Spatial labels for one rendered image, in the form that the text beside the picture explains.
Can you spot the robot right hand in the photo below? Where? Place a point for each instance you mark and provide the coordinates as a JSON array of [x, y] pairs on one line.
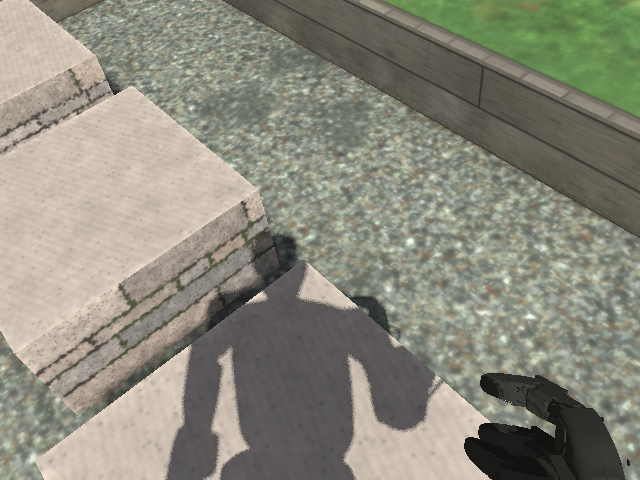
[[581, 450]]

